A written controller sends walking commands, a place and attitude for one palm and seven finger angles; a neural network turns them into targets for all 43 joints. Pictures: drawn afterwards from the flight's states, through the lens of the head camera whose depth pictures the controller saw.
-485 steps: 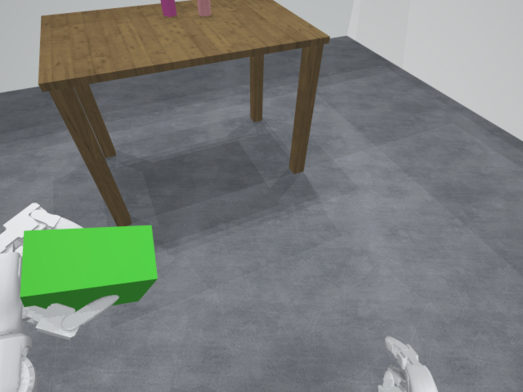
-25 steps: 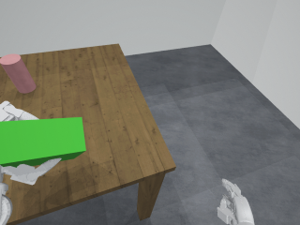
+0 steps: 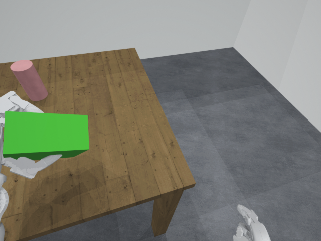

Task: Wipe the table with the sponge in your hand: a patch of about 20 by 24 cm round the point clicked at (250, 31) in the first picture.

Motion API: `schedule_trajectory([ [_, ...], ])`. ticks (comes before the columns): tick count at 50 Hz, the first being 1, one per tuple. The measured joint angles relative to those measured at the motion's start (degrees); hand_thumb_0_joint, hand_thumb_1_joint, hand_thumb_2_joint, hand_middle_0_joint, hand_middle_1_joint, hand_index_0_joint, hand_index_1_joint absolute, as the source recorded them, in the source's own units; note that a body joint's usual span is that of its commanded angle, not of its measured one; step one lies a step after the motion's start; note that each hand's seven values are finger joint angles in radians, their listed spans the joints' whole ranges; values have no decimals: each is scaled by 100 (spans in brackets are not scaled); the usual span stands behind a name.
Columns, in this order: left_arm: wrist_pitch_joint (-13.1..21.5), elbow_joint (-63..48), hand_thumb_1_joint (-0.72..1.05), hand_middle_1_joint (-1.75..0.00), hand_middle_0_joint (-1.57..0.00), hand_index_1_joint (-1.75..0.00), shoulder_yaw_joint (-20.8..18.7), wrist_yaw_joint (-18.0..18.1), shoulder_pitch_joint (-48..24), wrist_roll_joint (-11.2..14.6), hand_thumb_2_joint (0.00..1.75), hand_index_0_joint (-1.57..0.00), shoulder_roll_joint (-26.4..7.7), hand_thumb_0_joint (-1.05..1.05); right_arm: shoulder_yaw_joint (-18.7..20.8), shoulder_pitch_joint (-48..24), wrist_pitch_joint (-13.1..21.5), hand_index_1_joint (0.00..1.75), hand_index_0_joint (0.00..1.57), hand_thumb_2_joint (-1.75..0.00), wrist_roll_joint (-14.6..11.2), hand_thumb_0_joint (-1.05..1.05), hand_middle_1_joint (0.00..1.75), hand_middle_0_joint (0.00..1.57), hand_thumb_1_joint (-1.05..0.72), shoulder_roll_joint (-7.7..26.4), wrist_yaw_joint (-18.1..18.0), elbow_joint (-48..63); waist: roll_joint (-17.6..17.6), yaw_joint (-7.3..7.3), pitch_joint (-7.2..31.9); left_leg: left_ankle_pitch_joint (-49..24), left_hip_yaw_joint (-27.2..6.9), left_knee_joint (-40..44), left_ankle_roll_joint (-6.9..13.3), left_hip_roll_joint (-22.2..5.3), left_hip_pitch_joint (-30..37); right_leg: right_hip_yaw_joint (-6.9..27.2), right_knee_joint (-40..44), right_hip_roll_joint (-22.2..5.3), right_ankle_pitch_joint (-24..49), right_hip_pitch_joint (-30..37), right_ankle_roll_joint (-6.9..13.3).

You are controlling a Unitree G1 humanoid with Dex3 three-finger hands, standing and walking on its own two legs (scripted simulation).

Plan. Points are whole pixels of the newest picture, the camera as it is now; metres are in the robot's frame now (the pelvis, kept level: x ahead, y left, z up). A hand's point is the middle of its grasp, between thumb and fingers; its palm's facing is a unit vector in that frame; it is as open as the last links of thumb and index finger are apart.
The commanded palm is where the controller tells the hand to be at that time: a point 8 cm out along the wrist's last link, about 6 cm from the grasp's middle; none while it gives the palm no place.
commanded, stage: look again from close up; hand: left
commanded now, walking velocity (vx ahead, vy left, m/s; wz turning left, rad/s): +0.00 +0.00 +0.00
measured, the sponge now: (57, 138) +0.26 +0.24 +0.15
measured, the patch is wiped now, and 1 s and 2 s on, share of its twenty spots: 0.00 0.00 0.00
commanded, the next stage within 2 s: come to a stop and stand still in 0.28 s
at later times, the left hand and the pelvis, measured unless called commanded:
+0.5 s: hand (34, 141) +0.24 +0.27 +0.16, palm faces +0.40 -0.86 -0.31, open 10.1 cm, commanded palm +0.18 +0.30 +0.17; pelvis +0.01 +0.02 +0.00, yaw +0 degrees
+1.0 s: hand (25, 158) +0.21 +0.29 +0.14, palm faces +0.35 -0.81 -0.47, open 10.1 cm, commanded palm +0.15 +0.31 +0.17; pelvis +0.01 +0.02 -0.01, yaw +3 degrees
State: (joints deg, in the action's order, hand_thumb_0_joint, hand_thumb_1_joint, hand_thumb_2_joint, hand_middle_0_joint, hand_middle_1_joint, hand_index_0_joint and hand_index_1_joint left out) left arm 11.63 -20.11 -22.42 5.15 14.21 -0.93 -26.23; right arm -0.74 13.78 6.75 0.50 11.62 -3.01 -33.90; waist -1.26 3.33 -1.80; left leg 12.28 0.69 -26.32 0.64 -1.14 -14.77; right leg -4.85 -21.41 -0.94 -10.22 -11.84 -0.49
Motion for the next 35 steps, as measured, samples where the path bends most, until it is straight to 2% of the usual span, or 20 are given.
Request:
schedule_trajectory([
  [2, 108, 316, -50, -135, -75, -135, -252, 46, -250, 188, 101, -75, -44, -1, 17, -104, 35, 30, 21, -90, -45, 1, 30, 20, -91, 48, 125, -39, 4, -22, -79, 6, 69, -36, 3, -10, -30, 71, -76, 4, 4, -79, 12],
  [4, 84, 162, -50, -135, -75, -135, -305, 110, -12, 293, 101, -75, 118, -1, 64, -158, 91, 30, 21, -90, -58, 1, 30, 20, -91, 96, 219, 13, 41, -132, -118, 27, 150, -50, 36, 13, -11, 152, -149, -25, -18, -115, -21],
  [7, 153, -353, -50, -135, -75, -135, 19, 98, 724, 327, 101, -75, 395, -1, 115, -143, 159, 30, 21, -90, -73, 1, 30, 20, -91, 118, 245, 68, 51, -266, -83, 82, 246, -51, 97, 66, 37, 249, -226, -82, -80, -131, -91],
  [9, 211, -583, -50, -135, -75, -135, 280, 30, 1106, 295, 101, -75, 480, -1, 125, -90, 170, 30, 21, -90, -71, 1, 30, 20, -91, 89, 191, 81, 7, -304, -56, 112, 257, -46, 125, 101, 69, 260, -253, -117, -128, -110, -122],
  [12, 256, -674, -50, -135, -75, -135, 398, -24, 1293, 263, 101, -75, 426, -1, 100, -29, 168, 30, 21, -90, -74, 1, 30, 20, -91, 9, 84, 55, -107, -286, -73, 142, 213, -57, 142, 140, 101, 216, -281, -156, -186, -62, -138],
  [16, 228, -592, -50, -135, -75, -135, 187, 47, 1046, 288, 102, -75, 325, -1, 42, -48, 193, 30, 21, -90, -79, 1, 30, 20, -91, -74, 24, -6, -200, -187, -146, 177, 135, -100, 146, 161, 130, 137, -270, -174, -223, 24, -145],
  [21, 200, -704, -50, -135, -75, -135, 99, 181, 773, 300, 102, -75, 476, -1, -26, -214, 252, 30, 21, -90, -54, 1, 30, 20, -91, -115, 86, -43, -206, -110, -153, 213, 112, -119, 158, 169, 178, 113, -197, -180, -213, 123, -166],
  [25, 177, -763, -50, -135, -75, -135, 263, 180, 764, 279, 102, -75, 593, -1, -63, -356, 196, 30, 21, -90, -36, 1, 30, 20, -91, -150, 126, 31, -178, -116, -95, 217, 120, -101, 172, 172, 197, 120, -116, -180, -179, 169, -190],
  [30, 47, -718, -50, -135, -75, -135, 336, 142, 846, 282, 102, -75, 557, -1, -101, -437, 75, 30, 21, -90, -43, 1, 30, 20, -91, -206, 115, 168, -179, -146, -78, 188, 117, -59, 177, 165, 212, 116, -21, -169, -120, 209, -193],
  [32, 86, -511, -50, -135, -75, -135, 310, -5, 240, 107, 102, -75, 43, -1, -222, -181, -17, 30, 21, -90, -193, 1, 30, 20, -91, -137, -101, 523, -172, -52, -150, 207, -15, -199, 179, 195, 89, 232, -326, -80, -414, 136, -158],
  [33, 193, -325, -50, -135, -75, -135, 155, -41, -137, 47, 102, -75, -207, -1, -228, -124, 27, 30, 21, -90, -167, 1, 30, 20, -91, -156, -96, 548, -225, -18, -159, 216, -59, -274, 172, 254, -8, 292, -479, -78, -549, 59, -55],
  [35, 340, -35, -50, -135, -75, -135, -287, -9, -581, 83, 102, -75, -491, -1, -266, -172, 93, 30, 21, -90, -67, 1, 30, 20, -91, -133, 58, 437, -200, -24, -153, 243, -89, -408, 146, 265, -188, 332, -606, -59, -506, -113, -36],
])
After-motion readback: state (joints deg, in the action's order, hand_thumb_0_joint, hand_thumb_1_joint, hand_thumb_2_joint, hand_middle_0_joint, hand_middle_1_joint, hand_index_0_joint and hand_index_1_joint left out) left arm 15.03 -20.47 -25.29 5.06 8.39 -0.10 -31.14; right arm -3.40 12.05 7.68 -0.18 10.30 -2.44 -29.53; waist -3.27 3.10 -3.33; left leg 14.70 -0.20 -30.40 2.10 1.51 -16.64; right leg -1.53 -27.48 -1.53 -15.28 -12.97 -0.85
